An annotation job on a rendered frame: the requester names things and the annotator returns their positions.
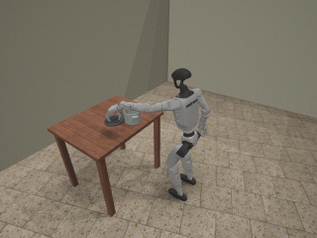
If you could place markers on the left robot upper arm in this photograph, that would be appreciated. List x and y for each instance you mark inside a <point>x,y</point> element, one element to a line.
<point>169,105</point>

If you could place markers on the table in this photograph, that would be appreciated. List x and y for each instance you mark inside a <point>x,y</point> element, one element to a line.
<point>86,131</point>

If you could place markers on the left robot forearm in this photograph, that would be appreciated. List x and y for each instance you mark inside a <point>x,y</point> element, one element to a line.
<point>139,107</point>

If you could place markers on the right robot foot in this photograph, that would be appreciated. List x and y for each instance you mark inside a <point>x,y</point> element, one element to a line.
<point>191,181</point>

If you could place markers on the robot right hand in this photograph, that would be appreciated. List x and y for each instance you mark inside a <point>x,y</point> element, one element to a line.
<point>200,128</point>

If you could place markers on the lid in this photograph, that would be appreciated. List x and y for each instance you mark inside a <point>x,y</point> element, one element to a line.
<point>114,123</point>

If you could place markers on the pot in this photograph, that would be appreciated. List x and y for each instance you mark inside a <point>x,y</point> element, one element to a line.
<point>132,117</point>

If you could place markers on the right robot upper arm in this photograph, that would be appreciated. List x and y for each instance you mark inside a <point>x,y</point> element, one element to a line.
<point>202,102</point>

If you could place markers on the robot left hand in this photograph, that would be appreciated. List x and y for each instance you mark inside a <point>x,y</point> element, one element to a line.
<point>112,110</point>

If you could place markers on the knob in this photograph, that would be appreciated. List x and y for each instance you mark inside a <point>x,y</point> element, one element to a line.
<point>114,117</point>

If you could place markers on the robot torso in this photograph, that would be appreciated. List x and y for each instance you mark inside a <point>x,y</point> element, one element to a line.
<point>186,118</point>

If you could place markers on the right robot forearm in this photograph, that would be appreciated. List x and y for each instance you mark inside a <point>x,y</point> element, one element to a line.
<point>202,120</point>

